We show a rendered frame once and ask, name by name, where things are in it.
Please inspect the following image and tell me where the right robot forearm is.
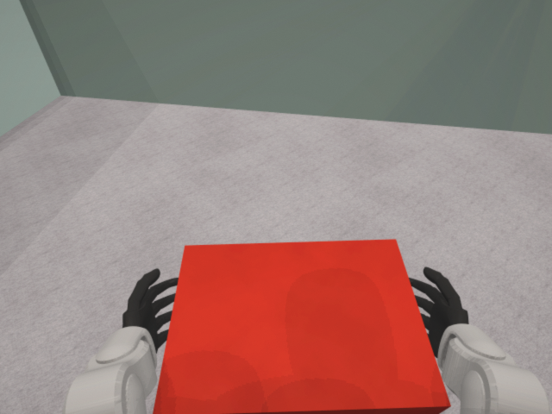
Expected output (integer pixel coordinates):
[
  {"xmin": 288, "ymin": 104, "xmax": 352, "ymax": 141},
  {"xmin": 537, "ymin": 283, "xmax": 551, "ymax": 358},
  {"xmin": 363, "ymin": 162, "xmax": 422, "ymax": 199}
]
[{"xmin": 437, "ymin": 323, "xmax": 551, "ymax": 414}]

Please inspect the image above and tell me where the left robot forearm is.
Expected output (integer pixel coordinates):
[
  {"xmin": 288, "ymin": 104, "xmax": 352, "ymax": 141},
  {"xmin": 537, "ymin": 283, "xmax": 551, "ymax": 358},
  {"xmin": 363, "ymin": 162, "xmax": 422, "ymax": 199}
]
[{"xmin": 62, "ymin": 326, "xmax": 157, "ymax": 414}]

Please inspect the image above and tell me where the carton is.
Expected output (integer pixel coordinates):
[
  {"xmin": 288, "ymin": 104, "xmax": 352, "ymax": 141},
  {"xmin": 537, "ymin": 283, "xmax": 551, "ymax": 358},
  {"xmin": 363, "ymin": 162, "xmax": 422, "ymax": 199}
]
[{"xmin": 153, "ymin": 239, "xmax": 451, "ymax": 414}]

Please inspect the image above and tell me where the right robot hand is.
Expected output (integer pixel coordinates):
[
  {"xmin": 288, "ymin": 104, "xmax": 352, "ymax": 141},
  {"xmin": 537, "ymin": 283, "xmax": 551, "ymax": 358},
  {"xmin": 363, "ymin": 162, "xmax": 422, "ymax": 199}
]
[{"xmin": 409, "ymin": 267, "xmax": 469, "ymax": 358}]

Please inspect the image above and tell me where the left robot hand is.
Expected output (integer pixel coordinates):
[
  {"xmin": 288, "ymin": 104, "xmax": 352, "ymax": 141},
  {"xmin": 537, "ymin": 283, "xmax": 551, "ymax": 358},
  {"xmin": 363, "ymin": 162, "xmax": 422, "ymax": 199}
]
[{"xmin": 122, "ymin": 268, "xmax": 179, "ymax": 354}]

